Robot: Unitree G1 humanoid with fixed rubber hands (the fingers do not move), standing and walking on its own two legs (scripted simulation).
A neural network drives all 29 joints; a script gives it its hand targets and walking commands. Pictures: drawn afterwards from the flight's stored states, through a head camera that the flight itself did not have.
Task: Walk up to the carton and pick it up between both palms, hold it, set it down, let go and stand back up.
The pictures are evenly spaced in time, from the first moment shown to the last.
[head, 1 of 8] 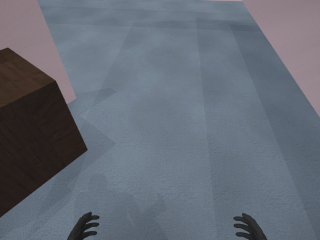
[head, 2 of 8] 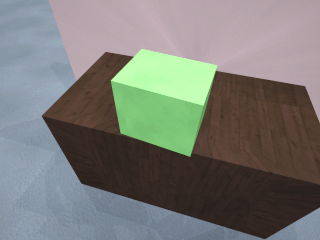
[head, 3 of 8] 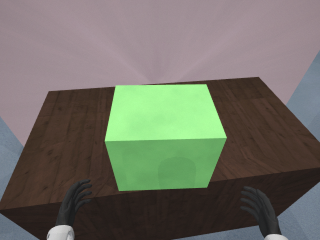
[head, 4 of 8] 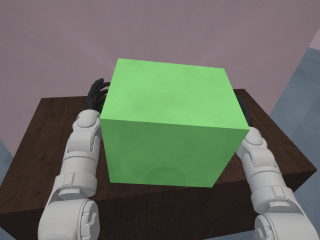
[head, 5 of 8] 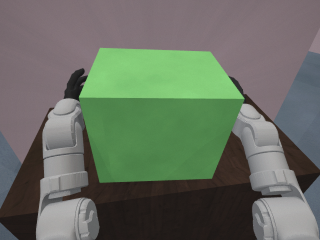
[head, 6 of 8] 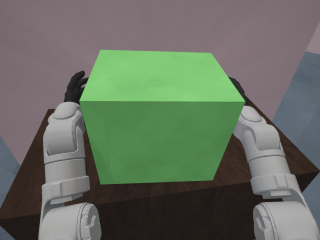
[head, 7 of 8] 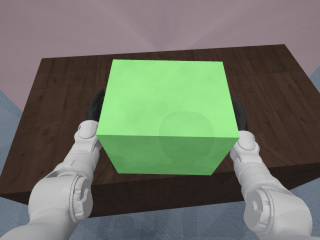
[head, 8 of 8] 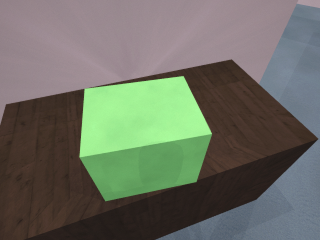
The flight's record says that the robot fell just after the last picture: no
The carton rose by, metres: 0.21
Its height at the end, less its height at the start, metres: +0.00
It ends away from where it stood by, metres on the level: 0.02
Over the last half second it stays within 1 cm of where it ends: yes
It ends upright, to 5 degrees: yes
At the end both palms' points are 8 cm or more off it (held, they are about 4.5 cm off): yes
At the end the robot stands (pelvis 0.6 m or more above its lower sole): yes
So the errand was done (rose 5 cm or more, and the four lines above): yes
